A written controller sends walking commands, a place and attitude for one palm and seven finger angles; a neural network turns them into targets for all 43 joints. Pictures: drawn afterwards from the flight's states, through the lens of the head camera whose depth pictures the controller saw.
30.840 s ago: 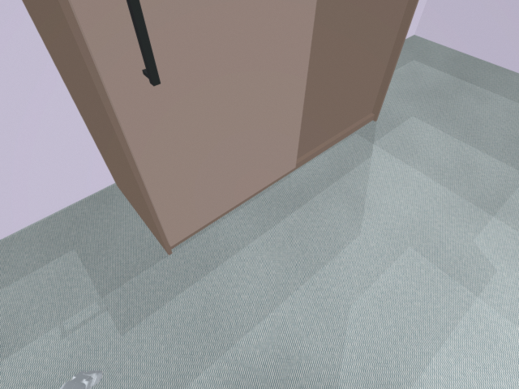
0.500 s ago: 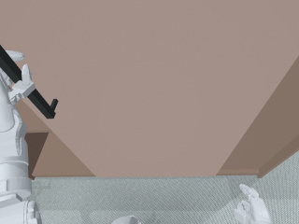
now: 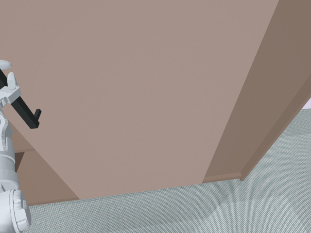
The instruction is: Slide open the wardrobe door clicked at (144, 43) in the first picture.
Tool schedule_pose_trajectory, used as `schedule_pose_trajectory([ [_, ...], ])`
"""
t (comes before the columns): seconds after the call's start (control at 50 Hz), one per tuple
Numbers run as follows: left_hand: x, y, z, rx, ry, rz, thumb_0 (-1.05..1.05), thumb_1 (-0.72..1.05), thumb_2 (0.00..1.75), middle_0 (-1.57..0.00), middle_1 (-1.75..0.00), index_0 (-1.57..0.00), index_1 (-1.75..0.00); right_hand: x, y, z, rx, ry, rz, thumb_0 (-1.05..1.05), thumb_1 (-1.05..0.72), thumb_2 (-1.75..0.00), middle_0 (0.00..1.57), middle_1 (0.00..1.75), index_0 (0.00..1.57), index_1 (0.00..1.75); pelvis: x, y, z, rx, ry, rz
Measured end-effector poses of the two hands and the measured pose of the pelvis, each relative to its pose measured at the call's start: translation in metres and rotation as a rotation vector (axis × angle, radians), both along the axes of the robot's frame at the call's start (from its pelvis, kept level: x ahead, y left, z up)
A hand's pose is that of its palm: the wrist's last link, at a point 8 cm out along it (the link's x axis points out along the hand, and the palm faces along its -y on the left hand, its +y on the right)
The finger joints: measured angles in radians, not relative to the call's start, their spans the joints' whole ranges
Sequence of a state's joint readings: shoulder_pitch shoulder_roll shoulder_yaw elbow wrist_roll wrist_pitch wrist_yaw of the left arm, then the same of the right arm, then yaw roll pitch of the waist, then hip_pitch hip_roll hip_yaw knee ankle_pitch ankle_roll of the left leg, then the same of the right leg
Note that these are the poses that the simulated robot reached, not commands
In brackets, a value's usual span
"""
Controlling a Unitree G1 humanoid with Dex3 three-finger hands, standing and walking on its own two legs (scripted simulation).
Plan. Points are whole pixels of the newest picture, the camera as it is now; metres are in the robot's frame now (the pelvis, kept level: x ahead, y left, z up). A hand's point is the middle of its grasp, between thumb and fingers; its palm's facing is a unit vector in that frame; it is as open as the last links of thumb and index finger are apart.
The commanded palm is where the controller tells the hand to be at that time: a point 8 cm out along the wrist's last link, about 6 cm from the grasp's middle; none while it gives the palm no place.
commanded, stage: stop walking and hold the door there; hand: left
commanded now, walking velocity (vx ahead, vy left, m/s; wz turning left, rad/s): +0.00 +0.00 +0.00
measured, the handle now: (9, 81) +0.43 +0.37 +0.19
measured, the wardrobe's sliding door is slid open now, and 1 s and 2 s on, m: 0.46 0.46 0.46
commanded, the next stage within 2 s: loosen the grip on the handle in 1.70 s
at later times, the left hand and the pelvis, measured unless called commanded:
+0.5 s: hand (15, 89) +0.40 +0.34 +0.19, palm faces +0.51 -0.83 -0.24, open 5.3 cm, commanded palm +0.35 +0.38 +0.17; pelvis +0.00 +0.02 +0.00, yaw +1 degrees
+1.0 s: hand (16, 91) +0.40 +0.34 +0.19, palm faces +0.44 -0.87 -0.22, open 5.5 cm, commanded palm +0.36 +0.37 +0.17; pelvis -0.04 +0.06 +0.00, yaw +2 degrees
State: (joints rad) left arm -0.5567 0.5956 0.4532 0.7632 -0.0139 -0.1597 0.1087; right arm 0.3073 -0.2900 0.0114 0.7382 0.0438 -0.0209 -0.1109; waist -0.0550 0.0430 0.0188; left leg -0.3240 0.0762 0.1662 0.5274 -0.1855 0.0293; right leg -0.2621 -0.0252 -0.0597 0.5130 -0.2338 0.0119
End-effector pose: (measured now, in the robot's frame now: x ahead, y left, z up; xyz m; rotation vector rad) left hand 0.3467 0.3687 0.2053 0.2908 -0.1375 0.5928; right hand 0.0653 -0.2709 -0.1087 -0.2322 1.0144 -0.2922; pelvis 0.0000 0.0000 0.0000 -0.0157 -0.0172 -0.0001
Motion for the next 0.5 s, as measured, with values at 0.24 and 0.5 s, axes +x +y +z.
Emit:
schedule_pose_trajectory([
  [0.24, 0.000, -0.001, 0.000, -0.028, 0.007, 0.005, -0.12, 0.69, 0.75, -0.46, -1.40, -0.41, -1.41, -0.013, -0.011, 0.006, -0.024, -0.017, -0.008, 0.01, -0.90, -0.89, 0.20, 0.30, 0.20, 0.30, -0.010, -0.005, 0.000, 0.000, 0.005, -0.011],
  [0.5, 0.006, 0.005, -0.005, -0.004, 0.018, -0.065, -0.16, 0.68, 0.80, -0.46, -1.40, -0.43, -1.41, 0.010, -0.005, 0.007, -0.050, -0.007, 0.029, 0.01, -0.90, -0.89, 0.20, 0.30, 0.20, 0.30, -0.004, 0.018, -0.002, 0.012, -0.002, 0.021],
])
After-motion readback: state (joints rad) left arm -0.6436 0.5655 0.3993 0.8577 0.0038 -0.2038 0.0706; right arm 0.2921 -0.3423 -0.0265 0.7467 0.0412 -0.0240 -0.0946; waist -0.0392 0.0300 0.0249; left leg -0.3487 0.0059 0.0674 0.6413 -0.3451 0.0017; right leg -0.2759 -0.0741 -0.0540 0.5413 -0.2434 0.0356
